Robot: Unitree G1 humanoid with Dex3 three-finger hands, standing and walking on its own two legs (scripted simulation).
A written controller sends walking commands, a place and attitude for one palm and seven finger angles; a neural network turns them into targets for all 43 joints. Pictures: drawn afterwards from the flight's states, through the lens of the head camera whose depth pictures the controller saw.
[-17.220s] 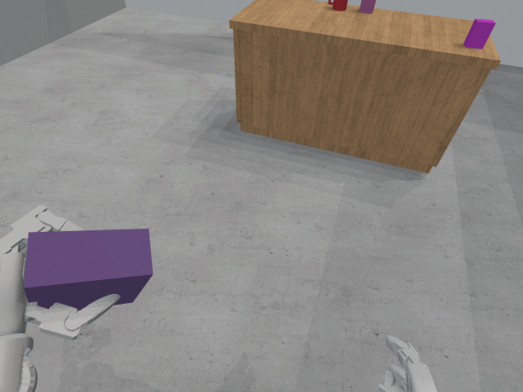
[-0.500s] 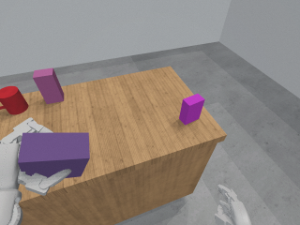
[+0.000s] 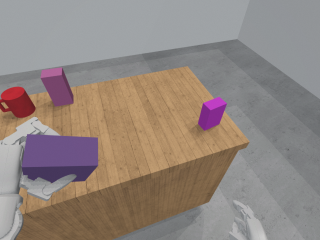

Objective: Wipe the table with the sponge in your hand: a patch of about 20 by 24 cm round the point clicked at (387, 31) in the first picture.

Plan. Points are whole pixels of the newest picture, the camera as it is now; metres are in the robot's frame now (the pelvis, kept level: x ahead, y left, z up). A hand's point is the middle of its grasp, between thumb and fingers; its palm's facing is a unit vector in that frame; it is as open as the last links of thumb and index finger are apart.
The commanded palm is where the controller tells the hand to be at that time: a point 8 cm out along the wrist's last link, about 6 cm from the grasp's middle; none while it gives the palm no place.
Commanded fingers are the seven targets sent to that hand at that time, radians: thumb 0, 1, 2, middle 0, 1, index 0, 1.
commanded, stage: look again from close up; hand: left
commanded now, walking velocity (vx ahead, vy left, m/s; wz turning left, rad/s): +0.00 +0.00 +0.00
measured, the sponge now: (70, 161) +0.23 +0.21 +0.14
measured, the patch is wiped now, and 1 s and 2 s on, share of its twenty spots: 0.00 0.00 0.00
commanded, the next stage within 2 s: come to a stop and stand still in 0.26 s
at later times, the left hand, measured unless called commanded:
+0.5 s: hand (38, 145) +0.25 +0.27 +0.15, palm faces +0.40 -0.83 -0.39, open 9.8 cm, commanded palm +0.18 +0.29 +0.17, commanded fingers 0.00 0.10 1.30 -1.20 -1.60 -1.20 -1.60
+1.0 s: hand (58, 150) +0.24 +0.23 +0.15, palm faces +0.30 -0.85 -0.44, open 9.8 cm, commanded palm +0.18 +0.27 +0.17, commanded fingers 0.00 0.10 1.30 -1.20 -1.60 -1.20 -1.60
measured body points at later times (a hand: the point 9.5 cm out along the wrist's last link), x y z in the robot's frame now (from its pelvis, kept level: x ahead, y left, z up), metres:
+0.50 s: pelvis +0.03 +0.01 -0.01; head +0.07 +0.05 +0.44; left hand +0.22 +0.32 +0.17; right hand +0.21 -0.22 -0.08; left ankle +0.06 +0.09 -0.74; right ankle +0.04 -0.11 -0.74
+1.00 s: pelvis +0.02 -0.01 +0.00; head +0.04 +0.01 +0.45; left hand +0.22 +0.27 +0.17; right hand +0.18 -0.25 -0.08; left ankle +0.06 +0.09 -0.74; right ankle +0.04 -0.11 -0.74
